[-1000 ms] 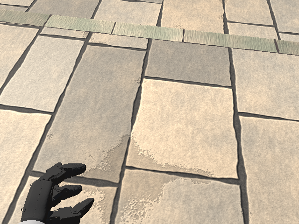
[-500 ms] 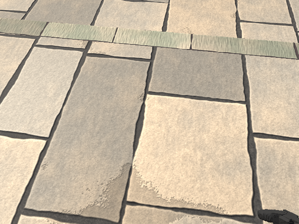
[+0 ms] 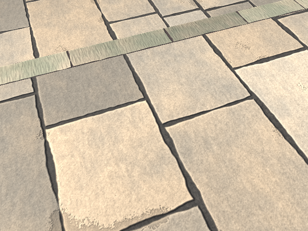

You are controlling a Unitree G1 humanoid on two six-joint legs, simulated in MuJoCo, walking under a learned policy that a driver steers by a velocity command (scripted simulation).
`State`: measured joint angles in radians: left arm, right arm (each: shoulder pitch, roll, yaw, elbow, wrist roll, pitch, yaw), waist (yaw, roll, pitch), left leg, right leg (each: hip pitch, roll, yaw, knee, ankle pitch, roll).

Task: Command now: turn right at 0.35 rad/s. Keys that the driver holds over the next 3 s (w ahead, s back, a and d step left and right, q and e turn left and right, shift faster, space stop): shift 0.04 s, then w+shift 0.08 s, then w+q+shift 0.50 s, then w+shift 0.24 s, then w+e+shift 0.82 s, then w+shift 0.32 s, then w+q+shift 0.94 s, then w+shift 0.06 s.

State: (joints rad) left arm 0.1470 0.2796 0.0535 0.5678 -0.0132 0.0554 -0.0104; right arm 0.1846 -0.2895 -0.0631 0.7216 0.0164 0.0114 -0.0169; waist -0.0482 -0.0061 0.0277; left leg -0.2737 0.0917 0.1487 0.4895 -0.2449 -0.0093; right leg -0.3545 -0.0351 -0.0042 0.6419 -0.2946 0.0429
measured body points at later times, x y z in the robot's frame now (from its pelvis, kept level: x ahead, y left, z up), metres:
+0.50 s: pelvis +0.14 +0.03 -0.01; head +0.14 +0.04 +0.44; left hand +0.14 +0.31 -0.14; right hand +0.32 -0.22 -0.10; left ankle +0.29 +0.21 -0.66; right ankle +0.00 -0.13 -0.74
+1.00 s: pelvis +0.49 +0.25 -0.01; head +0.50 +0.28 +0.44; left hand +0.58 +0.55 -0.10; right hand +0.61 +0.02 -0.12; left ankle +0.33 +0.22 -0.74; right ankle +0.81 +0.21 -0.66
